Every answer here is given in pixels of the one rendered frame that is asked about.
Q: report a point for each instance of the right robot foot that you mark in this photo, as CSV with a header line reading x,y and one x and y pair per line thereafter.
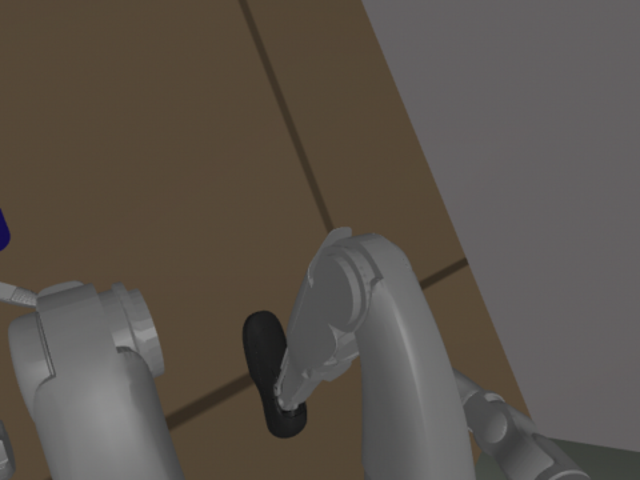
x,y
265,344

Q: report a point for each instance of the right robot hand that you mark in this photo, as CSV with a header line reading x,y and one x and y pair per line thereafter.
x,y
466,386

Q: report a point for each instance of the left robot hand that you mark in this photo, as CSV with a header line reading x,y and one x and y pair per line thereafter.
x,y
17,296

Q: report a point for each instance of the right robot arm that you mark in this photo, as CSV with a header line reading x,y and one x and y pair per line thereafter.
x,y
513,440

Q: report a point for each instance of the left robot arm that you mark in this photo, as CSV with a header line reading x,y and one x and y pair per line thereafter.
x,y
7,460

